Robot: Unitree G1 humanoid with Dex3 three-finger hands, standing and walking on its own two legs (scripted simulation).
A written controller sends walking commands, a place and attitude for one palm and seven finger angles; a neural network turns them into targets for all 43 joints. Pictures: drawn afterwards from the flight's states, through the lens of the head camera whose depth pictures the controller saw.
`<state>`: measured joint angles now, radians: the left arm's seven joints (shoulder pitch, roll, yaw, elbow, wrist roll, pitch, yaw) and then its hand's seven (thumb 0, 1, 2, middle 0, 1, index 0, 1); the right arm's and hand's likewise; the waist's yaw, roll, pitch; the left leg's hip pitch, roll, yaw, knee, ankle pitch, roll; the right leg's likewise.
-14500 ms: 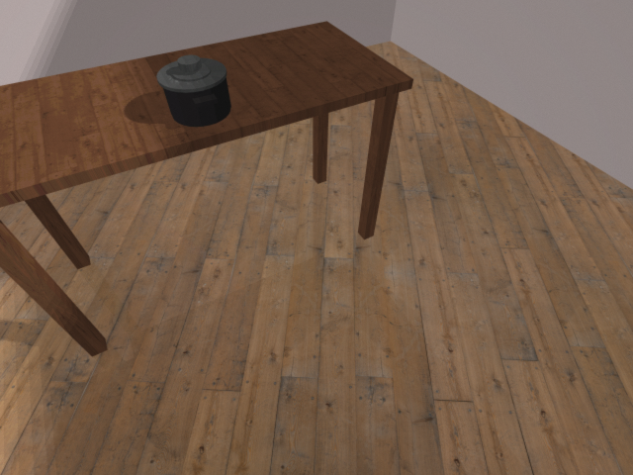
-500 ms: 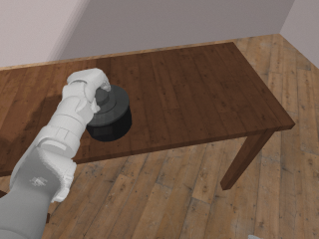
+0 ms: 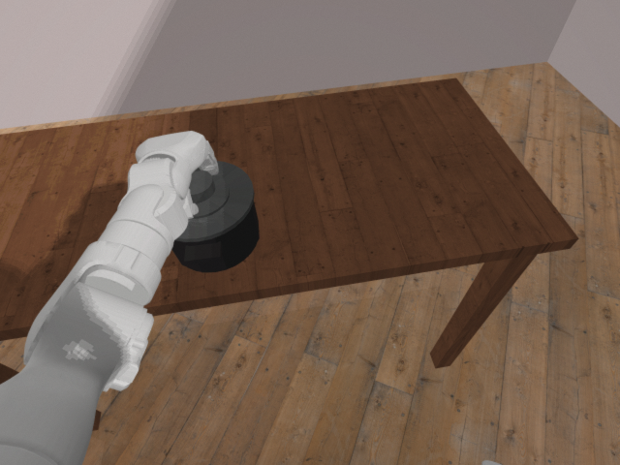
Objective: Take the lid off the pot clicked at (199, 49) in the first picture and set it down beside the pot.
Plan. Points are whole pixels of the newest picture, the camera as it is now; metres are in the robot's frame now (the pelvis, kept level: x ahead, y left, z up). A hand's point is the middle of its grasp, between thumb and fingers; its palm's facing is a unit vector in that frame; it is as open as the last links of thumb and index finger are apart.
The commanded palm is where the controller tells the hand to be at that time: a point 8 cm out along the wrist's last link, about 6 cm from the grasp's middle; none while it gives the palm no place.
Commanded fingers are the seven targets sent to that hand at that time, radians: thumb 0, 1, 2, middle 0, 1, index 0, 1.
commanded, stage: lower the open fingers around the knob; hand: left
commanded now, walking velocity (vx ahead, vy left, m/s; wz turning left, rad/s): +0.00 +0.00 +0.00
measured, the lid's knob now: (196, 186) +0.50 +0.16 +0.07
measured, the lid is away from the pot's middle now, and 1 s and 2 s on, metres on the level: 0.00 0.00 0.01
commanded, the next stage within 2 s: raise the hand to come down again in 0.98 s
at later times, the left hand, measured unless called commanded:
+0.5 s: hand (186, 190) +0.47 +0.16 +0.10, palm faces -0.34 -0.08 -0.94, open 10.1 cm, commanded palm +0.46 +0.15 +0.15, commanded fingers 0.00 -0.30 1.48 -0.85 -0.08 -0.85 -0.08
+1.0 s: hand (189, 191) +0.47 +0.16 +0.10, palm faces -0.34 -0.06 -0.94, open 10.1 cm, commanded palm +0.46 +0.15 +0.15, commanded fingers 0.00 -0.30 1.48 -0.85 -0.08 -0.85 -0.08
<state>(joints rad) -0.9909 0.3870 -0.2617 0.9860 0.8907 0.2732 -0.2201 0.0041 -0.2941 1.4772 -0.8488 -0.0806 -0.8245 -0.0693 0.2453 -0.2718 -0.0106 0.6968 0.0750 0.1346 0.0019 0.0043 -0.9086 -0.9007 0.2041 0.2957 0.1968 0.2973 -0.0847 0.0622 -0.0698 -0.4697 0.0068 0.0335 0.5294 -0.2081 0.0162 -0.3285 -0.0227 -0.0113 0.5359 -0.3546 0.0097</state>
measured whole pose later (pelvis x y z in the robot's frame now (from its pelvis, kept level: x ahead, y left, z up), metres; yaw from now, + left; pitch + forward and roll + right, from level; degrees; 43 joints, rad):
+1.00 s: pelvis +0.00 +0.00 +0.00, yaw +0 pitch +9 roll +0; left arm -1.03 0.37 -0.30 1.04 0.89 0.29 -0.22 0.00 -0.29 1.48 -0.84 -0.08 -0.84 -0.07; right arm 0.26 -0.27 -0.01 0.71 0.07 0.13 -0.01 0.00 -0.91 -0.90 0.20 0.30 0.20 0.30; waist -0.09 0.06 -0.08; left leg -0.49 0.01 0.03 0.54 -0.21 0.02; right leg -0.35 -0.02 -0.01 0.55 -0.36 0.01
